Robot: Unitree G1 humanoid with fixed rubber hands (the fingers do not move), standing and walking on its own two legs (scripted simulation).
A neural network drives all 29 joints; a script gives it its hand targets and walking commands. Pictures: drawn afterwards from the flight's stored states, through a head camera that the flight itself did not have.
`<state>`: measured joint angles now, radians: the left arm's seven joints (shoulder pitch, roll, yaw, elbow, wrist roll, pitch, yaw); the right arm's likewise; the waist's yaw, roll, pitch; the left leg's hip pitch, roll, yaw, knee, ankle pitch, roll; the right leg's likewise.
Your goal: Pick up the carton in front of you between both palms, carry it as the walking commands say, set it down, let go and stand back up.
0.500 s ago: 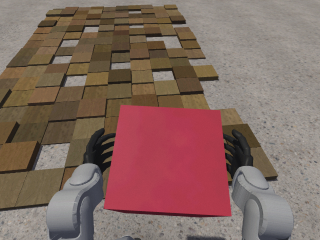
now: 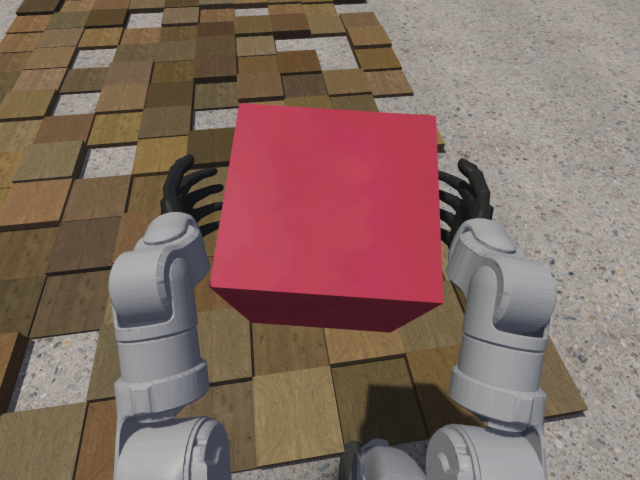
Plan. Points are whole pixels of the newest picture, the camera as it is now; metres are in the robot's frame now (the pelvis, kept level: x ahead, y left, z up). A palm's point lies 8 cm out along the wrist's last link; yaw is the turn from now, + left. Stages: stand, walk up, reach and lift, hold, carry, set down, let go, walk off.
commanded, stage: carry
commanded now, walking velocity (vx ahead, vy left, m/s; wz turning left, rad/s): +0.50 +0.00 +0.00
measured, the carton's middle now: (327, 237) +0.38 -0.01 +0.08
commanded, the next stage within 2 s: none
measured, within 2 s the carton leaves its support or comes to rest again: neither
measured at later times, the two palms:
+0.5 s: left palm (232, 56) +0.69 +0.14 +0.15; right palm (425, 66) +0.67 -0.17 +0.15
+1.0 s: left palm out of the picture +0.98 +0.12 +0.17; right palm out of the picture +1.00 -0.19 +0.16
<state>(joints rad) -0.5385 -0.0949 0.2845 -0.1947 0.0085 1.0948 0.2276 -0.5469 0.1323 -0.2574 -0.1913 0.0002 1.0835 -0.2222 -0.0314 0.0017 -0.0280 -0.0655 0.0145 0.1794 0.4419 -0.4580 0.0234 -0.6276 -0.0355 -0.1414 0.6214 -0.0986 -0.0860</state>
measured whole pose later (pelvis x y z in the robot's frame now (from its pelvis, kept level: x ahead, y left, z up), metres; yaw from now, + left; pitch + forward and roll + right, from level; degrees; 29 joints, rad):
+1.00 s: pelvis +0.66 -0.05 +0.06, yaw +0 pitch +6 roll +1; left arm -0.45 -0.19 0.27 -0.17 0.04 1.09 0.20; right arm -0.48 0.15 -0.33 -0.12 -0.08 1.06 -0.18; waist 0.08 0.01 -0.03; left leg -0.60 0.02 0.02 0.96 -0.33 0.02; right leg -0.32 0.02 -0.11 0.47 -0.26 -0.08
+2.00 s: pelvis +1.33 -0.05 +0.05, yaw +0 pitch +6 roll +1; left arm -0.35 -0.18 0.20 -0.15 0.01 0.93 0.17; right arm -0.35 0.16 -0.28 -0.15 -0.08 0.91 -0.18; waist 0.09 0.01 -0.02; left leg -0.63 0.01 0.08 0.61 -0.08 0.03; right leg -0.10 0.04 -0.02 0.37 -0.38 -0.06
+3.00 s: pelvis +2.00 +0.01 +0.03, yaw -1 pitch +4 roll +0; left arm 0.00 -0.12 0.07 -0.61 -0.06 1.23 0.20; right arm 0.00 0.13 -0.05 -0.57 0.04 1.21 -0.21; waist -0.02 -0.02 -0.20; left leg -0.36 0.03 0.20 0.55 -0.26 0.07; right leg -0.40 -0.07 -0.03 1.11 -0.46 -0.01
